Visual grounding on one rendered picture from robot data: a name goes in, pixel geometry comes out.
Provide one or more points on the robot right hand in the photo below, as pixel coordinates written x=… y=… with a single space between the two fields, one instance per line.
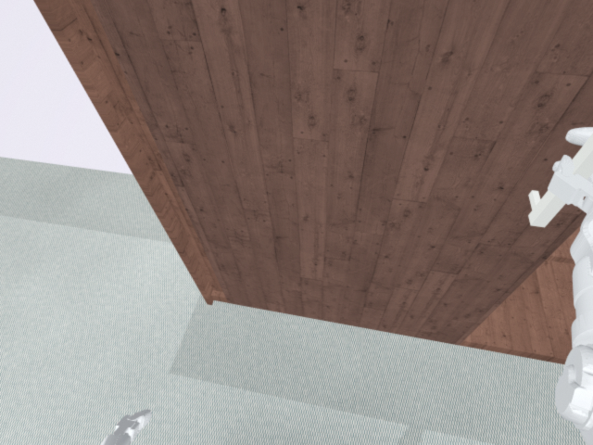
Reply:
x=572 y=188

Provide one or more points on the robot right forearm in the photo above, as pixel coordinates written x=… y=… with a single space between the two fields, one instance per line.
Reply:
x=582 y=253

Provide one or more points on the handle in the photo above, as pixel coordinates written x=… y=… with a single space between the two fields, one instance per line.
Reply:
x=544 y=209

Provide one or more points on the robot left hand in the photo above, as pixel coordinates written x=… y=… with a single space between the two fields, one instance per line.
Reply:
x=127 y=428

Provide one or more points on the robot right upper arm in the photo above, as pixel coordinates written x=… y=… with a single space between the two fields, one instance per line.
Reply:
x=574 y=391

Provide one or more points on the wardrobe door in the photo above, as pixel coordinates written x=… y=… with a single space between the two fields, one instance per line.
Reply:
x=364 y=162
x=98 y=40

